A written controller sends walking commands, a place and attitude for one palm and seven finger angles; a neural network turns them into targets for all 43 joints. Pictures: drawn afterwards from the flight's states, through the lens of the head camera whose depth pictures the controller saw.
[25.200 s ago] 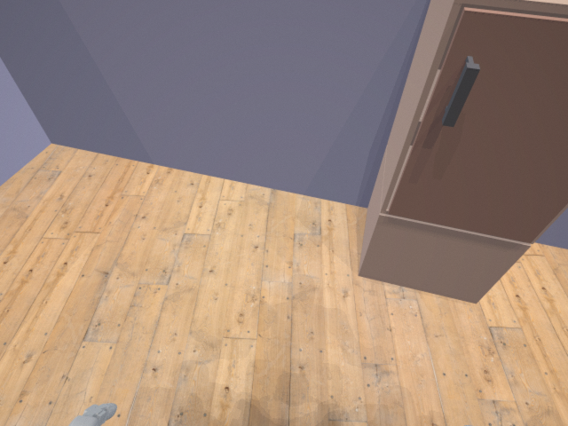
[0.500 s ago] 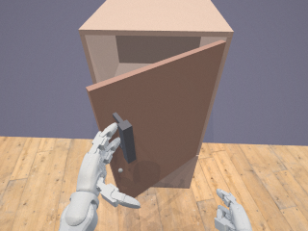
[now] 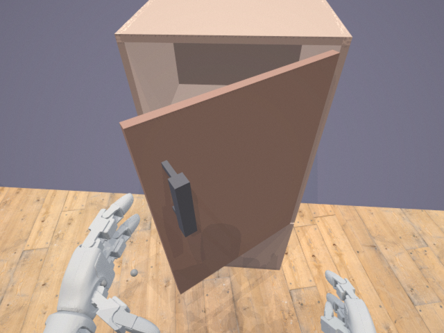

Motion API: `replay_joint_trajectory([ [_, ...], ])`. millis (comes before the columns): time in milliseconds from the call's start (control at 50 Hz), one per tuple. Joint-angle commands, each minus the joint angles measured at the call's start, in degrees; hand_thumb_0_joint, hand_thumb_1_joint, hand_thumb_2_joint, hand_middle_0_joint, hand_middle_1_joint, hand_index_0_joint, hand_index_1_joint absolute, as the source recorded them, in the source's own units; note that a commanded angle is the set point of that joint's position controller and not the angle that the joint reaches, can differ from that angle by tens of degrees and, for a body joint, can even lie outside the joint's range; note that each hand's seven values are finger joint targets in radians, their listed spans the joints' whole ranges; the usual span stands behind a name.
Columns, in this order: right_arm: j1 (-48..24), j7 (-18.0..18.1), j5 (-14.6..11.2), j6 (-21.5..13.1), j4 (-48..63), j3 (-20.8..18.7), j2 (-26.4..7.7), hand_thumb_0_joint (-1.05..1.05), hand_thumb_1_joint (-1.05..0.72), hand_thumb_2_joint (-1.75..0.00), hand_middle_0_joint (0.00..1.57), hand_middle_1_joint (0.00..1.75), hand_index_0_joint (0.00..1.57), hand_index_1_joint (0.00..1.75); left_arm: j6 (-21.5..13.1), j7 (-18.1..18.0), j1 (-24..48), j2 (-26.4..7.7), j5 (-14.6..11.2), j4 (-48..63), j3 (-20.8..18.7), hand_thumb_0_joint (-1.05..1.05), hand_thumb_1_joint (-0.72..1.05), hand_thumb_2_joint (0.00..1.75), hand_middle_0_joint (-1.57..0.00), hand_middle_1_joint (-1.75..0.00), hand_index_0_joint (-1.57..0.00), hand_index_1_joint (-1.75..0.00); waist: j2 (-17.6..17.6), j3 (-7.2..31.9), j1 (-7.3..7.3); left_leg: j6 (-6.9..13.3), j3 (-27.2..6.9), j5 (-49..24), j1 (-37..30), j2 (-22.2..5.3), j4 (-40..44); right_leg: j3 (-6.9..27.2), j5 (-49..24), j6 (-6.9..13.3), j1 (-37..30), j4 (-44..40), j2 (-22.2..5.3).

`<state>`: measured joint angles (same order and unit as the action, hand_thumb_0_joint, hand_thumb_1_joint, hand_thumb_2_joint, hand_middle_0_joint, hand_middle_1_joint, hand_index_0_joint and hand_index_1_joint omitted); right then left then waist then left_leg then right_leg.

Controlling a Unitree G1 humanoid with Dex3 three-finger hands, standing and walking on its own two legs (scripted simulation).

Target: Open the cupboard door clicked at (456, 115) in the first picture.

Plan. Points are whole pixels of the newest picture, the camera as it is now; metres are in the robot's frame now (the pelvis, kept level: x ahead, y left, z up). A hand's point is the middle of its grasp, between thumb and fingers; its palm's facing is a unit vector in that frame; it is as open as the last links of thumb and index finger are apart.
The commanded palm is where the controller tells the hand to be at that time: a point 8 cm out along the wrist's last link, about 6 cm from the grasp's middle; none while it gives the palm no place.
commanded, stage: slide the hand sideways off the handle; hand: left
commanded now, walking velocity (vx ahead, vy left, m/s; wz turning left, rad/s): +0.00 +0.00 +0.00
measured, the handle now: (178, 198) +0.30 +0.11 +0.12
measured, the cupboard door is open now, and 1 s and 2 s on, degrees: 38 38 38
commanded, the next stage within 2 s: draw the hand back to the body in 0.16 s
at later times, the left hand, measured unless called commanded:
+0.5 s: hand (106, 276) +0.16 +0.18 +0.12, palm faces +0.04 -1.00 -0.08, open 16.3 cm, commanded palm +0.12 +0.23 +0.14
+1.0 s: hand (65, 256) +0.18 +0.23 +0.14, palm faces +0.30 -0.90 -0.32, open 14.5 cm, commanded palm +0.13 +0.28 +0.17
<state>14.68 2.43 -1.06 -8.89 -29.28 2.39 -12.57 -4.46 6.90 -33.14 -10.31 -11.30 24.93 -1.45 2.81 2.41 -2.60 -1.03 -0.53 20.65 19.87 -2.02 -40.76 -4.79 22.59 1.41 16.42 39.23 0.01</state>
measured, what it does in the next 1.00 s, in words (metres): stands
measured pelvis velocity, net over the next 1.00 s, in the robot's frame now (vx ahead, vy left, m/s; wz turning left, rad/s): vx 0.00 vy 0.02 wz -0.01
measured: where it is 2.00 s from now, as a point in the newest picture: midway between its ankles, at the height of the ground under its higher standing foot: outside the picture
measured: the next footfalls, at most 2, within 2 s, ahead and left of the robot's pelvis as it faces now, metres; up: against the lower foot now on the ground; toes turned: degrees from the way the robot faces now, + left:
none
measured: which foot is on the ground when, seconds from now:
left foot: down 0.00-1.00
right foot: down 0.00-1.00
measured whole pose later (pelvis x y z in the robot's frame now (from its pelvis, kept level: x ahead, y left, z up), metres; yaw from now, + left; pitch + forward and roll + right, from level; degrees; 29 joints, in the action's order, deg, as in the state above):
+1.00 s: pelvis +0.00 +0.02 +0.02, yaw -1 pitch -4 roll -1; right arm 12.2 5.4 0.0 -11.5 -34.0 3.1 -12.4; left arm -2.9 -4.5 -31.8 -16.8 -3.6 27.5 -10.2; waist 2.6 -1.5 -4.3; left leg 0.3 0.5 16.7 12.2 -1.4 -32.4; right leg -3.8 17.0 0.1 8.0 28.5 -0.2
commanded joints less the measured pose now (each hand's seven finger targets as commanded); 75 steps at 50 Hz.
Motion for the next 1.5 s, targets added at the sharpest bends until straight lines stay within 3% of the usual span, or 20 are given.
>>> replay_joint_trajectory([
  [0, -7.13, 0.69, -0.48, -4.93, 10.14, -2.41, -5.37, 0.00, -0.90, -0.90, 0.20, 0.30, 0.20, 0.30, -5.11, 1.30, -0.14, -4.36, -2.06, 13.91, -4.51, 0.00, -0.50, 0.30, -0.15, -0.30, -0.15, -0.30, -3.22, 4.11, -0.17, 2.48, -0.02, -12.14, -1.93, 2.29, 4.17, 2.06, -16.94, -0.93, 1.24, -6.66, 0.13],
  [80, -6.95, 0.99, -0.57, -5.54, 9.23, -2.81, -5.56, 0.00, -0.90, -0.90, 0.20, 0.30, 0.20, 0.30, -5.49, 2.53, -1.44, -6.53, -2.71, 12.67, -7.34, 0.00, -0.50, 0.30, -0.15, -0.30, -0.15, -0.30, -3.25, 3.24, -0.26, 2.48, -0.19, -11.96, -0.77, 2.42, 3.06, 2.84, -16.61, -0.92, 1.84, -6.76, 0.01],
  [160, -6.79, 1.13, -0.82, -6.79, 9.72, -2.70, -5.87, 0.00, -0.90, -0.90, 0.20, 0.30, 0.20, 0.30, -6.45, 3.86, -0.02, -4.55, -3.82, 14.52, -5.32, 0.00, -0.50, 0.30, -0.15, -0.30, -0.15, -0.30, -2.27, 3.62, 0.39, 2.45, -0.54, -10.77, -0.91, 2.59, 2.68, 2.60, -14.86, -1.03, 3.23, -6.32, 0.07],
  [240, -6.58, 1.24, -0.81, -7.97, 9.46, -2.61, -6.02, 0.00, -0.90, -0.90, 0.20, 0.30, 0.20, 0.30, -6.95, 3.49, 1.78, -4.79, -3.39, 14.82, -4.37, 0.00, -0.50, 0.30, -0.15, -0.30, -0.15, -0.30, -2.58, 3.12, 0.86, 2.50, -1.18, -9.25, -0.43, 2.48, 2.54, 2.20, -12.39, -0.97, 4.47, -5.93, 0.18],
  [300, -6.79, 1.42, -0.79, -8.11, 9.19, -2.62, -5.96, 0.00, -0.90, -0.90, 0.20, 0.30, 0.20, 0.30, -6.67, 2.29, 3.18, -7.24, -2.57, 15.60, -6.78, 0.00, -0.50, 0.30, -0.15, -0.30, -0.15, -0.30, -1.56, 3.55, 0.22, 2.43, -1.44, -7.84, -0.37, 2.41, 3.19, 2.06, -9.82, -0.70, 4.18, -5.96, 0.05],
  [380, -7.39, 1.81, -1.07, -7.79, 8.42, -2.55, -5.59, 0.00, -0.90, -0.90, 0.20, 0.30, 0.20, 0.30, -4.81, 1.93, 2.05, -9.38, -3.02, 13.50, -10.68, 0.00, -0.50, 0.30, -0.15, -0.30, -0.15, -0.30, -2.07, 4.26, -0.86, 2.27, -1.19, -7.67, -0.55, 2.30, 3.63, 2.22, -9.06, -0.52, 2.80, -6.96, 0.02],
  [520, -8.82, 2.49, -1.70, -8.73, 8.54, -1.61, -6.00, 0.00, -0.90, -0.90, 0.20, 0.30, 0.20, 0.30, -1.10, 4.54, 4.88, -8.32, -5.76, 14.05, -10.39, 0.00, -0.50, 0.30, -0.15, -0.30, -0.15, -0.30, -1.22, 2.34, -0.52, 2.28, -1.35, -7.27, -2.01, 2.24, 5.40, 1.78, -9.04, -0.84, 2.47, -8.80, 0.21],
  [580, -8.91, 2.82, -1.78, -9.30, 7.67, -1.51, -6.31, 0.00, -0.90, -0.90, 0.20, 0.30, 0.20, 0.30, -0.07, 5.00, 6.45, -11.02, -5.97, 13.41, -12.83, 0.00, -0.50, 0.30, -0.15, -0.30, -0.15, -0.30, -1.76, 1.66, -0.72, 2.30, -1.62, -7.27, -2.39, 2.07, 6.00, 1.93, -8.57, -0.67, 1.94, -9.73, 0.31],
  [640, -9.02, 2.78, -1.80, -9.73, 7.74, -1.17, -6.23, 0.00, -0.90, -0.90, 0.20, 0.30, 0.20, 0.30, 0.46, 5.23, 7.44, -10.70, -6.24, 14.50, -13.32, 0.00, -0.50, 0.30, -0.15, -0.30, -0.15, -0.30, -0.22, 1.07, -0.92, 2.12, -1.84, -6.59, -3.03, 2.15, 7.38, 1.14, -7.54, -0.63, 1.95, -9.96, 0.53],
  [680, -9.19, 3.01, -1.83, -9.99, 7.01, -1.39, -6.41, 0.00, -0.90, -0.90, 0.20, 0.30, 0.20, 0.30, 0.85, 4.92, 8.47, -12.69, -6.24, 13.75, -15.48, 0.00, -0.43, 0.33, -0.15, -0.30, -0.15, -0.30, -0.95, 1.35, -1.12, 2.13, -1.85, -6.97, -3.64, 2.01, 7.43, 1.39, -7.70, -0.55, 1.38, -10.64, 0.59],
  [740, -9.29, 3.21, -2.00, -10.13, 6.90, -1.03, -6.40, 0.00, -0.90, -0.90, 0.20, 0.30, 0.20, 0.30, 1.78, 5.57, 9.95, -11.86, -7.19, 13.49, -15.75, 0.00, -0.32, 0.37, -0.16, -0.30, -0.16, -0.30, 0.30, 1.23, -0.96, 2.11, -1.88, -7.03, -4.61, 2.20, 8.26, 1.12, -7.95, -0.72, 1.25, -11.28, 0.74],
  [760, -10.28, 4.31, -0.60, -9.05, 6.77, -1.26, -5.75, 0.00, -0.90, -0.90, 0.20, 0.30, 0.20, 0.30, -0.82, -3.24, 11.82, -19.91, 2.40, 18.49, -17.20, 0.00, -0.29, 0.39, -0.16, -0.30, -0.16, -0.30, -1.12, -1.66, -2.21, 2.03, -0.76, -5.63, -4.82, 1.89, 9.97, 4.25, -6.15, -0.30, 0.44, -15.82, -0.02],
  [800, -9.78, 4.60, 0.36, -8.35, 6.16, -1.04, -5.13, 0.00, -0.90, -0.90, 0.20, 0.30, 0.20, 0.30, -0.57, -8.45, 7.18, -13.33, 4.02, 14.60, -13.82, 0.00, -0.22, 0.42, -0.16, -0.30, -0.16, -0.30, -3.05, -4.52, -1.00, 1.73, -0.79, -2.97, -5.35, 1.90, 10.90, 4.09, -1.31, -0.21, 1.37, -18.05, -0.91],
  [820, -9.95, 4.39, 0.24, -7.52, 5.65, -1.06, -5.03, 0.00, -0.90, -0.90, 0.20, 0.30, 0.20, 0.30, -0.61, -9.48, 5.60, -12.14, 5.32, 13.83, -12.75, 0.00, -0.18, 0.43, -0.16, -0.30, -0.16, -0.30, -0.60, -4.87, -1.04, 1.87, -0.51, -4.18, -6.54, 1.47, 11.29, 3.84, -2.68, -0.11, 1.05, -18.01, -0.68],
  [880, -9.97, 3.91, 0.82, -6.36, 4.60, -1.52, -5.59, 0.00, -0.90, -0.90, 0.20, 0.30, 0.20, 0.30, -1.84, -12.07, 4.69, -14.07, 7.33, 14.53, -13.65, 0.00, -0.08, 0.48, -0.16, -0.30, -0.16, -0.30, 1.51, -0.78, -1.46, 1.95, -0.25, -8.36, -9.71, 1.12, 13.49, 3.14, -8.06, -0.01, -3.89, -17.38, -0.80],
  [960, -10.27, 3.36, 1.21, -5.47, 4.40, -1.70, -5.74, 0.00, -0.90, -0.90, 0.20, 0.30, 0.20, 0.30, -3.25, -13.61, 5.79, -14.53, 8.71, 16.86, -13.72, 0.00, 0.06, 0.54, -0.17, -0.30, -0.17, -0.30, 2.15, 1.43, -1.16, 1.94, -0.35, -12.40, -12.55, 0.72, 16.08, 2.72, -12.10, -0.09, -7.02, -17.23, -0.66],
  [1060, -11.01, 3.51, 1.36, -4.12, 3.43, -2.00, -5.78, 0.00, -0.90, -0.90, 0.20, 0.30, 0.20, 0.30, -3.37, -14.77, 6.73, -16.29, 9.11, 14.92, -16.50, 0.00, 0.23, 0.62, -0.18, -0.30, -0.18, -0.30, -0.78, 0.03, -1.36, 2.05, -0.19, -14.87, -13.92, 0.44, 17.92, 2.60, -14.38, -0.19, -8.83, -18.59, -0.40],
  [1220, -11.08, 2.63, 1.40, -1.57, 2.61, -2.51, -6.09, 0.00, -0.90, -0.90, 0.20, 0.30, 0.20, 0.30, -3.18, -14.65, 6.98, -16.43, 8.86, 12.24, -19.08, 0.00, 0.51, 0.74, -0.19, -0.30, -0.19, -0.30, 0.87, -0.11, -1.69, 1.63, 0.09, -22.46, -15.64, -0.11, 19.10, 2.84, -20.48, -0.12, -11.74, -18.75, -0.21],
  [1380, -11.10, 2.38, 1.47, -0.10, 2.23, -3.10, -6.41, 0.00, -0.90, -0.90, 0.20, 0.30, 0.20, 0.30, -3.03, -14.89, 10.15, -20.29, 8.55, 12.54, -23.71, 0.00, 0.80, 0.86, -0.20, -0.30, -0.20, -0.30, 2.17, 2.26, -2.03, 1.48, 0.70, -29.04, -17.74, -0.16, 18.41, 3.23, -25.96, -0.14, -13.73, -18.75, -0.34],
  [1480, -11.32, 2.31, 1.30, 0.94, 2.12, -3.38, -6.38, 0.00, -0.90, -0.90, 0.20, 0.30, 0.20, 0.30, -2.66, -14.40, 10.88, -18.40, 8.04, 9.33, -22.92, 0.00, 0.90, 0.90, -0.20, -0.30, -0.20, -0.30, -0.35, 0.33, -1.52, 1.79, 1.43, -27.34, -17.77, -0.15, 18.55, 3.22, -25.99, -0.42, -12.53, -19.84, -0.31],
])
